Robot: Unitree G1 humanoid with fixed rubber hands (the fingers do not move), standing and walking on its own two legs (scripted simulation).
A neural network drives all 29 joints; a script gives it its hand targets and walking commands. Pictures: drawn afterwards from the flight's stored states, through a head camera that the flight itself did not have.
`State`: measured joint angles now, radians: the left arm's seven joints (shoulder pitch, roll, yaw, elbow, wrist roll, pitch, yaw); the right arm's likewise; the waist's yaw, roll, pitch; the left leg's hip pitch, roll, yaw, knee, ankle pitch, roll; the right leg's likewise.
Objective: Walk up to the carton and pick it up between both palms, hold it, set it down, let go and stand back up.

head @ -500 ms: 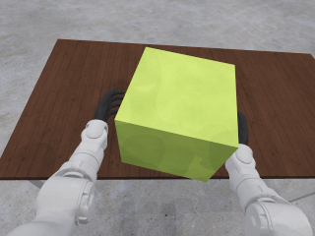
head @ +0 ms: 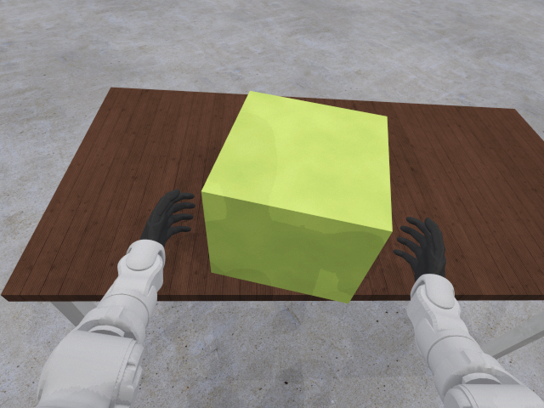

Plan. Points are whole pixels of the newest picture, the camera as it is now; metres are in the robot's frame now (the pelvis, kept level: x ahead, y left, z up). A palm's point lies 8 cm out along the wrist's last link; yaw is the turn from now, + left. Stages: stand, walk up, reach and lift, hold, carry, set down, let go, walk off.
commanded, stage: set down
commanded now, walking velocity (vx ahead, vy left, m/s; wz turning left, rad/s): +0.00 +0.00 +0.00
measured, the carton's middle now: (298, 195) +0.50 -0.03 +0.01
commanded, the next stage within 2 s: none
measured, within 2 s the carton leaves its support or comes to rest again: neither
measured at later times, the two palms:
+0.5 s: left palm (143, 265) +0.35 +0.22 +0.01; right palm (441, 292) +0.30 -0.22 +0.04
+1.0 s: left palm (125, 301) +0.29 +0.23 +0.01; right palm (461, 332) +0.24 -0.22 +0.04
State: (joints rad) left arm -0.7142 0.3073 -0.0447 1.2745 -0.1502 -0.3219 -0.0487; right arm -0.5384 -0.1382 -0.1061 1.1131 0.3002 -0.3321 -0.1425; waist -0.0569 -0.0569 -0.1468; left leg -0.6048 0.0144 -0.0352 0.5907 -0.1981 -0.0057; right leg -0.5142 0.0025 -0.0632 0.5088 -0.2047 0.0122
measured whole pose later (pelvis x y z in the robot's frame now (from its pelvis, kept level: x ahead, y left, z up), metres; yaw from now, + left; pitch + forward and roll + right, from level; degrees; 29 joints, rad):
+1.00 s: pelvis +0.00 +0.00 +0.01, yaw +0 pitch +4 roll -2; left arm -0.06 0.38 0.01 0.43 -0.22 -0.09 -0.10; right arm 0.08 -0.13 -0.03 0.22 0.28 -0.05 -0.18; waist -0.06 -0.06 -0.04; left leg -0.43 0.01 -0.03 0.57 -0.21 0.00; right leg -0.34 0.00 -0.06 0.48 -0.22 0.01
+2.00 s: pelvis +0.03 -0.02 +0.01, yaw +1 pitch +2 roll -1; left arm 0.18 0.38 0.02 0.28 -0.22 -0.01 -0.09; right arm 0.32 -0.09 -0.03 0.15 0.18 -0.04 -0.12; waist -0.06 -0.05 0.06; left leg -0.30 0.01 -0.03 0.51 -0.24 -0.01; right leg -0.23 0.00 -0.06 0.46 -0.27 -0.01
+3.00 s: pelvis +0.04 -0.01 +0.01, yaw +1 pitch +0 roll -1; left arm 0.27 0.32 -0.02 0.39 -0.18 0.14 0.01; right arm 0.21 -0.11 -0.03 0.66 0.00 -0.18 0.03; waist -0.06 -0.02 0.03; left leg -0.25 0.01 -0.03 0.51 -0.25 -0.01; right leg -0.17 0.00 -0.06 0.44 -0.27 -0.01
